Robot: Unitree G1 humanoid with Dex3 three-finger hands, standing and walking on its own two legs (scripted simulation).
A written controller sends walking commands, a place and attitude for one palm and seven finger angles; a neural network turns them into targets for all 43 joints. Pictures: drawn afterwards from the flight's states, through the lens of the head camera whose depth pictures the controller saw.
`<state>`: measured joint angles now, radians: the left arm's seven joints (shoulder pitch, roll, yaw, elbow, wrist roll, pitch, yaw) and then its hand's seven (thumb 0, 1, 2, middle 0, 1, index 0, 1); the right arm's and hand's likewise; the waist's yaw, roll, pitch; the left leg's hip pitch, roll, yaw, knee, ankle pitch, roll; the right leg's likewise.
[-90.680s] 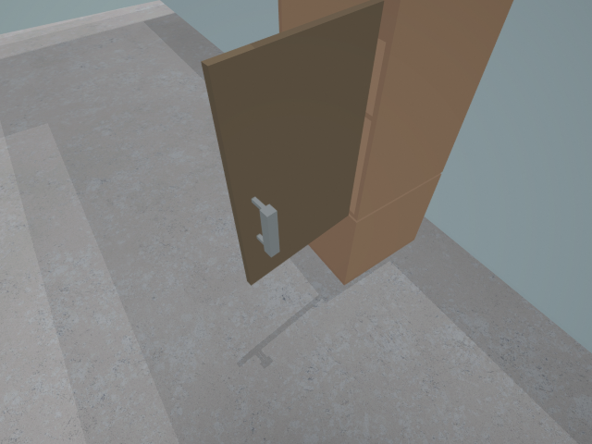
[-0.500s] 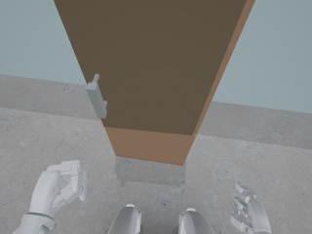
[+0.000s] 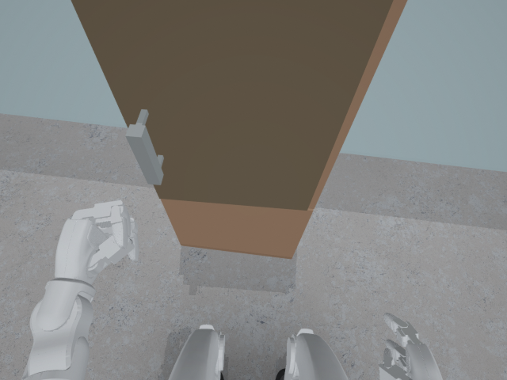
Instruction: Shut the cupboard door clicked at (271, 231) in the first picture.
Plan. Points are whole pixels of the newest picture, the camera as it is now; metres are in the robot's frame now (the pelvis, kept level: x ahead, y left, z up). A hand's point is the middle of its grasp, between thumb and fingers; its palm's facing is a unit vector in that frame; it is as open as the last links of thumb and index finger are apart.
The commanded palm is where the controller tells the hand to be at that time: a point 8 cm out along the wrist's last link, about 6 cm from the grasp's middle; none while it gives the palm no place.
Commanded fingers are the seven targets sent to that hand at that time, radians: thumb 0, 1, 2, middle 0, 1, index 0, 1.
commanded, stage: bring the fist close to the handle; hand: left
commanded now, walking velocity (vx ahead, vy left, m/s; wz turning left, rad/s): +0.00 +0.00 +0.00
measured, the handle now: (149, 148) +0.49 +0.21 +0.02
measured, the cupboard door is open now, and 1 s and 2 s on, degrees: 3 3 0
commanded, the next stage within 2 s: push the door shut along its arc in 0.88 s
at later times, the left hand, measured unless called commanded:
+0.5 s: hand (159, 207) +0.37 +0.17 +0.02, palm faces -0.05 -1.00 -0.01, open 3.1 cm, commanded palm +0.37 +0.22 +0.02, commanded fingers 0.00 0.90 0.90 -1.30 -1.50 -1.30 -1.50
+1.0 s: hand (159, 199) +0.39 +0.18 +0.02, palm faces -0.03 -1.00 -0.03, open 3.1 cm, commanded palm +0.37 +0.22 +0.02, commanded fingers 0.00 0.90 0.90 -1.30 -1.50 -1.30 -1.50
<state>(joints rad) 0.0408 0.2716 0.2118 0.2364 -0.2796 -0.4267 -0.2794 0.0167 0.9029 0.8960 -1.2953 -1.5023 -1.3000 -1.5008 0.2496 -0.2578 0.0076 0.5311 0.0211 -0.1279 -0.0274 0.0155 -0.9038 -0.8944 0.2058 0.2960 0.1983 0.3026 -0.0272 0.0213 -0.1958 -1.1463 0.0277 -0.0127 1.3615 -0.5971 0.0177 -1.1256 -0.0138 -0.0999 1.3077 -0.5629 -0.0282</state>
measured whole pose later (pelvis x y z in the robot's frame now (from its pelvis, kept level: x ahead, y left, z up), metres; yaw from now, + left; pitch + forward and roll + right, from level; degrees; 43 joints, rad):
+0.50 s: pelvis +0.00 +0.02 +0.00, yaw -1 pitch +24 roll -3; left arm -0.30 0.24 0.17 0.59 -0.18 -0.46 -0.19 0.02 0.90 0.90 -1.30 -1.50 -1.30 -1.50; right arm 0.25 -0.25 0.01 0.57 0.01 -0.06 0.00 0.01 -0.90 -0.89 0.21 0.30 0.20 0.30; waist -0.06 0.02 -0.18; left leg -1.20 0.02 0.01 1.36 -0.58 0.04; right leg -1.18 -0.03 -0.07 1.31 -0.54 0.00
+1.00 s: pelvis -0.01 +0.00 +0.00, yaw +0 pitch +24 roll -2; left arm -0.38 0.28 0.22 0.70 -0.18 -0.55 -0.23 0.02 0.90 0.90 -1.30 -1.50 -1.30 -1.50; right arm 0.24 -0.26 0.00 0.60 0.01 -0.03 0.00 0.01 -0.90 -0.89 0.21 0.30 0.20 0.30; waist -0.06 0.01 -0.18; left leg -1.21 0.02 0.00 1.36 -0.58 0.02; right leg -1.19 -0.02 -0.08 1.32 -0.55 -0.02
